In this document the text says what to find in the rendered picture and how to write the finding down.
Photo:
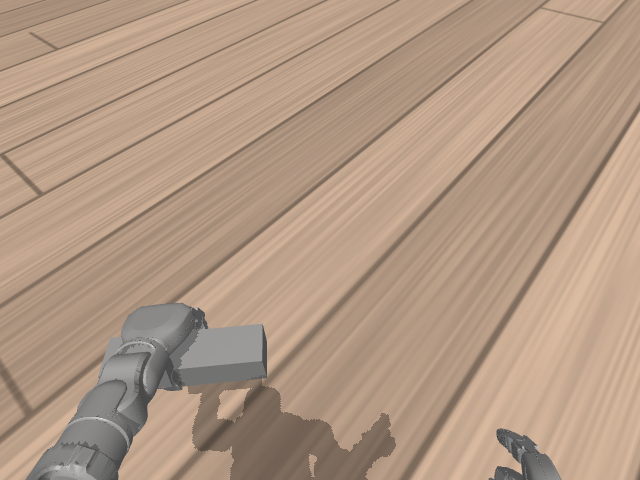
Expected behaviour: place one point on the left robot arm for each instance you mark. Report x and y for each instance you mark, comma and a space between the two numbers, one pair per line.
97, 438

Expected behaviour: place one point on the carton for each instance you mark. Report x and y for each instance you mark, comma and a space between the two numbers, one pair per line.
215, 355

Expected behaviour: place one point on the left robot hand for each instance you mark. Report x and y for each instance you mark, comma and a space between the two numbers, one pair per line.
167, 324

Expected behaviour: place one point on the right robot hand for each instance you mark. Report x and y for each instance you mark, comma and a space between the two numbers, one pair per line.
535, 466

